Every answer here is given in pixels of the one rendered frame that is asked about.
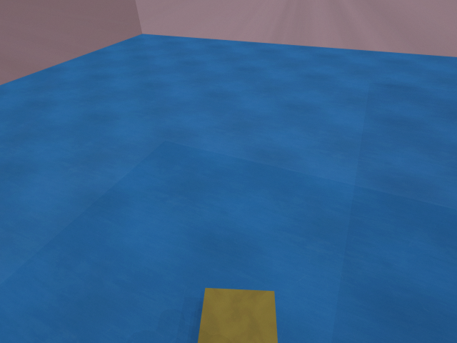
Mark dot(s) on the carton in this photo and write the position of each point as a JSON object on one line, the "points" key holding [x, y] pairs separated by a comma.
{"points": [[238, 316]]}

